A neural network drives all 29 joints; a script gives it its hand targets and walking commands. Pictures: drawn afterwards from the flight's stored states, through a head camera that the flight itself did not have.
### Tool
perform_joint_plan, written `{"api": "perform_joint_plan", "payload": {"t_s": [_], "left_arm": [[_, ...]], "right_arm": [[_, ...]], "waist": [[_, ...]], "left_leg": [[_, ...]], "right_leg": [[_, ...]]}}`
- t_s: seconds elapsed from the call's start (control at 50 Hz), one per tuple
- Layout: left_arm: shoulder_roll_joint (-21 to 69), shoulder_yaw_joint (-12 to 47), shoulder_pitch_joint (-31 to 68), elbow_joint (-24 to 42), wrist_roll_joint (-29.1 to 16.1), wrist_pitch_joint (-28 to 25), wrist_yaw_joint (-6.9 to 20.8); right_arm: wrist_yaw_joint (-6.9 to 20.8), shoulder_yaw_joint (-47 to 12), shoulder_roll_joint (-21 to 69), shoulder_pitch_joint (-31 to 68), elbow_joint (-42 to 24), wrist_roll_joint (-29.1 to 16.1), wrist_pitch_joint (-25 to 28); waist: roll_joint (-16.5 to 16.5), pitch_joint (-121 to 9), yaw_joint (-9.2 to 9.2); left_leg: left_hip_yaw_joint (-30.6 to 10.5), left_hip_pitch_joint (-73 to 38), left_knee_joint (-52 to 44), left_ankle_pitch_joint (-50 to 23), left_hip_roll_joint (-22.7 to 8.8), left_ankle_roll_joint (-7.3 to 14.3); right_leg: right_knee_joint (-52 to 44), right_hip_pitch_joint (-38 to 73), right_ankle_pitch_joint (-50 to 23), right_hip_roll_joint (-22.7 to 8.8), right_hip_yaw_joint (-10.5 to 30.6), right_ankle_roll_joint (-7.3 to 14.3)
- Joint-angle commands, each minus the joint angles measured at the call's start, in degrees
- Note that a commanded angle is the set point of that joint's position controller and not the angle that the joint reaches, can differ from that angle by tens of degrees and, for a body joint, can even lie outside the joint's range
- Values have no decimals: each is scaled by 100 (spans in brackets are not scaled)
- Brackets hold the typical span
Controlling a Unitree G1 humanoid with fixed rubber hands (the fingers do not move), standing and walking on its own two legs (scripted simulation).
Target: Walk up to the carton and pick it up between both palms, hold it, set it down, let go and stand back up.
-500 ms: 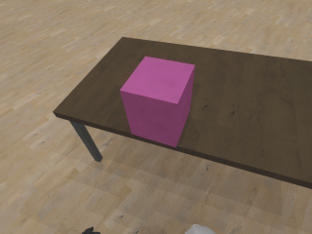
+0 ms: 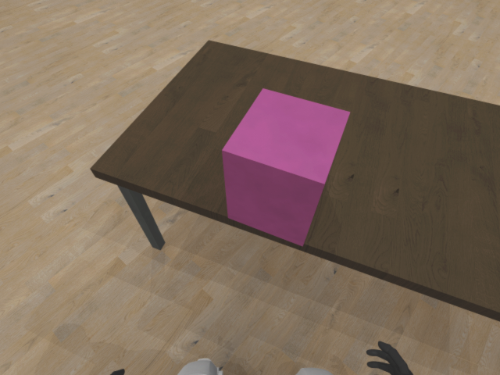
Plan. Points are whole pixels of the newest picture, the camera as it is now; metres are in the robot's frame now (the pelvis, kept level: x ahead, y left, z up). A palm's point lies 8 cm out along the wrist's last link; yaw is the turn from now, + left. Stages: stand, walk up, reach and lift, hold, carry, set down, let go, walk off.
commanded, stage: walk up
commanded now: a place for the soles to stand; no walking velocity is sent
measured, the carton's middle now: (283, 169) +0.55 -0.05 -0.08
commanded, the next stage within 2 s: none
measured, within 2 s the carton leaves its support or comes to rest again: neither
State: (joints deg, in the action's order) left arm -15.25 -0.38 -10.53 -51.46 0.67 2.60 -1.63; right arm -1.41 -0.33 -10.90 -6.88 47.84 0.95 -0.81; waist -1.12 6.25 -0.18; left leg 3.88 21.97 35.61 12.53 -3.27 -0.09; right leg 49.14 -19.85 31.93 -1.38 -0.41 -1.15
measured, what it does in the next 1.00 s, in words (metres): steps to the left: right foot, then left foot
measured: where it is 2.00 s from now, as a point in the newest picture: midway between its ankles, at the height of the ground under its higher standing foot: outside the picture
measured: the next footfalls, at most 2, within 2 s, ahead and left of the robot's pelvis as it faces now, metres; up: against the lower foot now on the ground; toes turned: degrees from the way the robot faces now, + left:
right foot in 0.06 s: +0.02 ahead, -0.13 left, +0.00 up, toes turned -2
left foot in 0.94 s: +0.22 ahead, +0.26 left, +0.00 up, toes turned -7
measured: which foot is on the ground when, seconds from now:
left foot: down 0.00-0.64, up 0.66-0.92, down 0.94-1.00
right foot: up 0.00-0.04, down 0.06-0.94, up 0.96-1.00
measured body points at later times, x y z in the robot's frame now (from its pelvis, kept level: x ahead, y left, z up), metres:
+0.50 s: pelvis -0.01 +0.00 +0.01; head +0.00 +0.01 +0.46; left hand +0.04 +0.24 -0.14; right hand +0.00 -0.25 -0.14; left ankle +0.07 +0.13 -0.72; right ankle -0.02 -0.13 -0.72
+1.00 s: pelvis +0.08 +0.12 -0.02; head +0.12 +0.12 +0.43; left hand +0.08 +0.40 -0.16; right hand +0.16 -0.14 -0.15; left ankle +0.18 +0.26 -0.72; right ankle -0.01 -0.10 -0.70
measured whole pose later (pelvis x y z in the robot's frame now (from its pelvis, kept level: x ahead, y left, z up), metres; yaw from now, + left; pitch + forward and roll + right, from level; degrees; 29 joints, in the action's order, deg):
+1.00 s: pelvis +0.08 +0.12 -0.02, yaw -11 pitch -2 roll +0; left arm -15.0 -2.2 -24.6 -55.1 3.4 -0.7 -2.1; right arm 1.4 0.5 -14.3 -8.7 48.5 2.1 -0.7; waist -0.3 6.1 -3.3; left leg 1.4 25.3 43.9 16.2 -4.8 -3.1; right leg 50.3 -15.6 32.9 -6.0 12.7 -2.4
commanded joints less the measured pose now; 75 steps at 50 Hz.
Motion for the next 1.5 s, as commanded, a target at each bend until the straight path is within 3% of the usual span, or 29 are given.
{"api": "perform_joint_plan", "payload": {"t_s": [0.0,0.04,0.06,0.1,0.2,0.4,0.54,0.56,0.58,0.6,0.66,0.76,0.84,0.86,0.88,0.9,0.92,0.96,1.0,1.04,1.14,1.2,1.32,1.36,1.38,1.4,1.42,1.44,1.48], "left_arm": [[-356,-142,-832,125,6,-225,43],[-835,-226,-347,250,-11,-266,74],[-917,-216,15,252,-115,-243,99],[-641,-110,220,219,-134,-209,169],[-605,-23,-182,-24,-173,-260,198],[-520,82,-684,-465,-130,-323,158],[-572,144,-739,-663,-109,-361,116],[-650,-45,-1753,-543,109,-426,21],[-1194,-239,-2161,-674,120,-411,-79],[-1349,-329,-2250,-747,111,-386,-215],[-993,-319,-1494,-457,170,-458,-396],[-741,-375,-1457,-243,192,-679,-294],[-943,-438,-1071,53,305,-663,-191],[-990,-441,-898,125,332,-612,-138],[-828,-385,-1082,138,331,-557,-67],[-447,-258,-1525,151,333,-513,-3],[-32,-134,-1874,316,304,-483,3],[-292,-199,-1973,395,141,-345,-138],[-430,-172,-1641,333,150,-304,-121],[-380,-180,-1826,145,127,-290,-67],[-495,-305,-1016,398,141,-124,-31],[-457,-354,-382,691,186,-35,62],[-272,-360,-517,703,99,-64,273],[-547,-499,-955,506,32,-188,255],[-955,-602,-883,616,-4,-243,222],[-1128,-600,-664,740,-110,-244,161],[-1175,-594,-497,739,-214,-239,100],[-1050,-536,-163,852,-218,-211,53],[-775,-414,66,872,-50,-175,-26]], "right_arm": [[13,199,-1069,-46,-217,15,4],[68,17,-564,-400,-154,-65,18],[40,-12,-528,-411,-47,-74,-3],[54,6,-782,-240,32,-70,21],[116,-25,-984,-403,364,-94,181],[101,-52,-1186,-653,824,-109,223],[83,-55,-1196,-785,962,-105,165],[196,201,-1622,-569,625,269,57],[259,166,-1343,-187,358,384,-42],[307,170,-1242,-11,162,481,-95],[426,118,-1054,-300,15,325,-81],[445,148,-1042,-126,-300,324,-72],[430,180,-1011,-377,-336,178,-47],[381,224,-1043,-935,-125,150,-16],[307,308,-1178,-1500,135,147,26],[228,426,-1560,-1927,228,136,76],[154,541,-2076,-1956,86,97,82],[15,566,-2239,-894,-166,-66,-49],[14,410,-1679,-568,-182,-90,-50],[11,306,-1363,-351,-173,20,21],[-49,365,-1386,-564,-133,110,208],[-172,444,-1494,-741,-92,104,251],[-158,441,-1600,-81,-247,156,172],[-27,246,-1233,-282,-179,167,50],[49,93,-835,-486,-280,107,0],[39,40,-710,-675,-287,60,-117],[-7,74,-841,-580,-259,-6,-212],[-16,72,-943,-403,-274,-51,-232],[14,57,-883,-514,-148,-45,-173]], "waist": [[592,-1392,-152],[-654,-1174,219],[-587,-910,236],[-518,-371,231],[-480,-215,104],[488,-313,-41],[376,-472,32],[677,-730,-285],[-116,-168,-472],[-221,329,-548],[-496,414,-93],[-1137,-134,-106],[-1363,-115,119],[-1155,-292,365],[-489,-588,481],[532,-1044,544],[2019,-1189,411],[1981,-811,149],[1389,-201,70],[1323,-347,-86],[819,-463,100],[624,-483,251],[923,-958,-156],[-93,-1199,-322],[-1256,-1259,-271],[-1145,-1134,-151],[-899,-952,-235],[-726,-641,-205],[-700,-476,-92]], "left_leg": [[-957,-768,-343,-1548,-977,663],[-136,-129,122,23,-198,151],[-136,-912,-71,676,-46,117],[-349,-1340,-529,322,-150,176],[-499,-878,-926,211,-345,220],[-871,-542,-1745,807,-624,299],[-787,-852,-1701,688,-602,294],[27,-332,-395,2328,-68,95],[173,1042,673,2467,372,-111],[-240,1974,1560,2255,127,-167],[-856,2585,1751,1094,-315,-279],[-742,1649,1682,470,-374,-465],[-411,-198,420,276,-293,-289],[-199,-1205,-120,-217,-106,-192],[-225,-2114,-381,-546,52,-173],[-610,-2798,-490,-555,-292,-181],[-2390,-2526,-1290,-280,-1726,59],[-3629,-1177,-2372,1286,-2233,875],[-2344,-720,-2065,1036,-1687,746],[-1507,-807,-1608,-295,-1482,771],[-1464,-1125,-1202,-2662,-2213,1495],[-1434,-1414,-1159,-3164,-2519,1614],[-308,-626,-693,-1572,-1987,961],[478,-173,773,-396,-1117,396],[658,634,1843,1625,-408,1],[273,699,2221,2969,-132,-110],[-204,454,2384,3008,-229,-92],[-294,354,2371,2813,-274,-81],[-348,482,2033,2428,-208,-47]], "right_leg": [[-2414,1179,-2176,-139,78,121],[-2751,1099,-2924,-1238,1560,471],[-2838,-62,-2124,-1327,1326,753],[-3092,-763,-704,-761,892,580],[-3031,-197,-648,-568,798,401],[-2569,501,-1255,-320,473,347],[-2643,386,-1404,-345,496,312],[-3109,727,472,-841,1716,781],[-3879,1066,1822,-1581,3191,1220],[-4107,1080,2164,-2125,3920,1517],[-3698,1435,609,-1773,2931,1190],[-3349,1052,-985,-1246,2103,1060],[-2655,-124,-2028,-1033,1460,821],[-2085,-529,-2248,-805,1255,643],[-1089,-875,-2075,-365,988,454],[48,-1209,-1268,113,674,283],[1225,-1514,605,474,414,38],[2062,-1336,837,76,629,-15],[1995,-1186,254,-165,678,5],[1420,-840,6,-241,527,11],[1150,-961,-154,-215,345,-57],[1056,-1213,-447,-312,445,-101],[-989,560,-1531,-175,115,84],[-2109,1553,-2746,-39,111,257],[-2353,1815,-3688,-978,1724,649],[-2697,1212,-3581,-1605,2642,1156],[-2972,427,-2567,-1806,2790,1560],[-3087,134,-2066,-1613,2506,1563],[-2740,448,-2785,-1218,1878,1300]]}}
